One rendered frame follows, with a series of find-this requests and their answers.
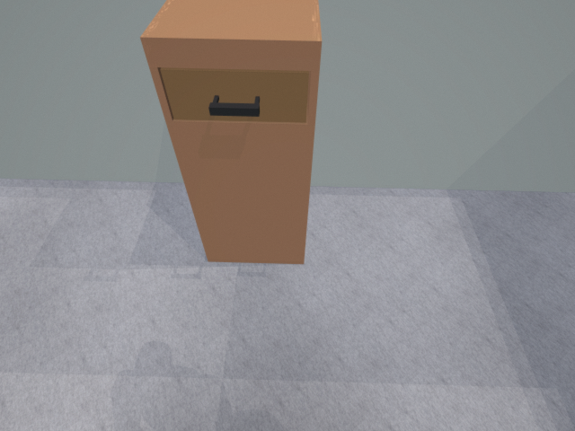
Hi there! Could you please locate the drawer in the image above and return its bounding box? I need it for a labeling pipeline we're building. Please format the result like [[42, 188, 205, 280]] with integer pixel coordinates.
[[160, 67, 309, 123]]

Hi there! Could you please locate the handle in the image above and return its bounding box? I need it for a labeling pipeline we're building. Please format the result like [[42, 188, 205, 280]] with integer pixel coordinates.
[[208, 95, 260, 117]]

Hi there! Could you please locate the cabinet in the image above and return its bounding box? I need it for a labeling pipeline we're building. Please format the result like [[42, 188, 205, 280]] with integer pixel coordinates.
[[140, 0, 322, 264]]

